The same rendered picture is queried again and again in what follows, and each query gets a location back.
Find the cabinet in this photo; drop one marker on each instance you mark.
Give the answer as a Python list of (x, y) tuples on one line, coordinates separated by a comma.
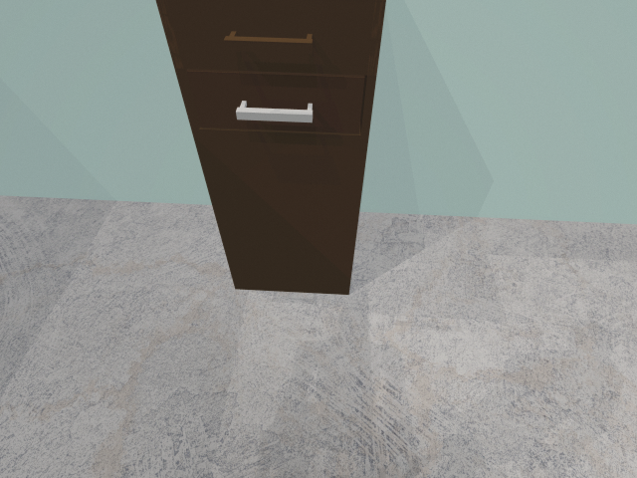
[(286, 202)]

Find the handle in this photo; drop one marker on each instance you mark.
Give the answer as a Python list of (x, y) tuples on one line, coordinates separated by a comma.
[(243, 113), (263, 44)]

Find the drawer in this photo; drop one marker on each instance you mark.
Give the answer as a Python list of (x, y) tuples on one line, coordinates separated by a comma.
[(336, 99)]

